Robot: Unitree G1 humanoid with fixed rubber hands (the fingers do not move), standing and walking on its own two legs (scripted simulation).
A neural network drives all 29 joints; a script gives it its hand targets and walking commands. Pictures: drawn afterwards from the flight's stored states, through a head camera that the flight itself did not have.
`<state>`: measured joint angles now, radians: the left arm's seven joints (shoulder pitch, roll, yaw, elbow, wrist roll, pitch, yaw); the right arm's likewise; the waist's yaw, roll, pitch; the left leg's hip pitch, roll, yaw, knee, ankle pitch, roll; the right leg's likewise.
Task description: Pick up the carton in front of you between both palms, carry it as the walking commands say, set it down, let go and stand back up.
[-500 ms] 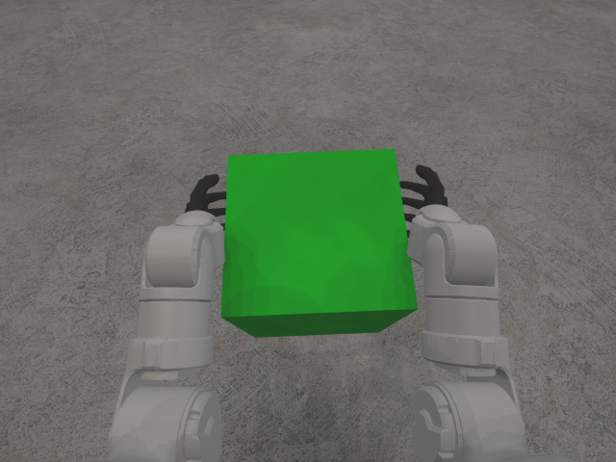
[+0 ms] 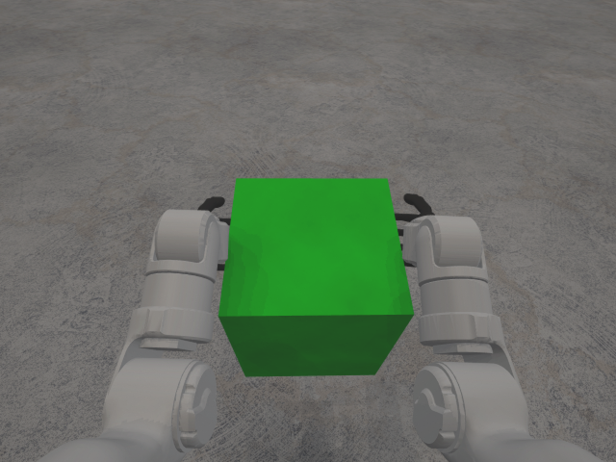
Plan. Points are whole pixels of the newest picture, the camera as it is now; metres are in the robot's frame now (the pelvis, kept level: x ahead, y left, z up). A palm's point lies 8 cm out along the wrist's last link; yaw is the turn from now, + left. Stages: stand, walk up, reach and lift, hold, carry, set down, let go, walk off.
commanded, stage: carry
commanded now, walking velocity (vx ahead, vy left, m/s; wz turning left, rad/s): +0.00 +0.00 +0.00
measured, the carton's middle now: (311, 284) +0.36 +0.00 +0.03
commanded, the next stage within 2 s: none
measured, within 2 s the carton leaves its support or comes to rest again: neither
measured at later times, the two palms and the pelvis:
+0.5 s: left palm (199, 261) +0.31 +0.14 +0.13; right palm (433, 256) +0.32 -0.14 +0.14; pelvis -0.04 +0.00 +0.00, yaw +0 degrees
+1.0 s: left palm (201, 268) +0.31 +0.14 +0.13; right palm (437, 262) +0.32 -0.15 +0.14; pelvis -0.04 -0.01 +0.00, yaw +0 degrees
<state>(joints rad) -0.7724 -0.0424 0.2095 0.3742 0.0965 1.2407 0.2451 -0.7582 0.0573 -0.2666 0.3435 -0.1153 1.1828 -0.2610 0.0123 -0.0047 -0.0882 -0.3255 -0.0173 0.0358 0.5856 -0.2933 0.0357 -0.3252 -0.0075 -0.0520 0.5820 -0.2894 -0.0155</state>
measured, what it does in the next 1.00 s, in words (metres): stands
